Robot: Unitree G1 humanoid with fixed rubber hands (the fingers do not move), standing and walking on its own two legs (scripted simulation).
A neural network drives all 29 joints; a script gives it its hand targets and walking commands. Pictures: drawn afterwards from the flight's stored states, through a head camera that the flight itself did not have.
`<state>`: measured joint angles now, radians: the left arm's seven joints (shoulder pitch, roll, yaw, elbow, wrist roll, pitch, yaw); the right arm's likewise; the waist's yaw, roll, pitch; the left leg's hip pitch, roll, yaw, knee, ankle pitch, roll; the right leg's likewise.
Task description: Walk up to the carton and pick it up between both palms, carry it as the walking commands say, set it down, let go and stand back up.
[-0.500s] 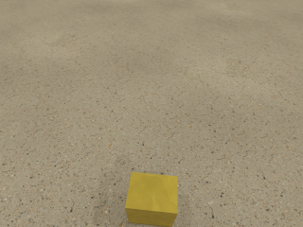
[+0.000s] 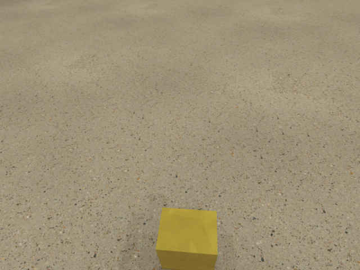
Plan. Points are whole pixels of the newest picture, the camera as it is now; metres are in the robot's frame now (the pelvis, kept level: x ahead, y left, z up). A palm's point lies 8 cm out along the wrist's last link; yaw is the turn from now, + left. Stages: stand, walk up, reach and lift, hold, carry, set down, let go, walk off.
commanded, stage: stand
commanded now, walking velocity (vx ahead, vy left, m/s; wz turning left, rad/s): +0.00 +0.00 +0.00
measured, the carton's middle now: (188, 241) +0.42 +0.02 -0.63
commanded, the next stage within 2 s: reach and lift in 0.20 s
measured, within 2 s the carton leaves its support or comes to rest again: neither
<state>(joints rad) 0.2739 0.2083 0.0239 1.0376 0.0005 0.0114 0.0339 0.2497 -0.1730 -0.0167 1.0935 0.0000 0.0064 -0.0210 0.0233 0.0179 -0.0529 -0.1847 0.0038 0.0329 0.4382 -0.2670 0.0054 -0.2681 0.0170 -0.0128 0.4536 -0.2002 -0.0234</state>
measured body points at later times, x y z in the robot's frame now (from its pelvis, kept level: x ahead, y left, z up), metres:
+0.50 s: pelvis -0.01 +0.00 -0.03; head +0.02 -0.01 +0.42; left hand +0.14 +0.25 -0.14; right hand +0.18 -0.25 -0.14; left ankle -0.02 +0.12 -0.74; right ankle +0.02 -0.10 -0.74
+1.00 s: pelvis -0.03 +0.02 -0.07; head +0.11 +0.03 +0.36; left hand +0.20 +0.25 -0.20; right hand +0.22 -0.21 -0.19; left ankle -0.02 +0.12 -0.74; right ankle +0.02 -0.10 -0.74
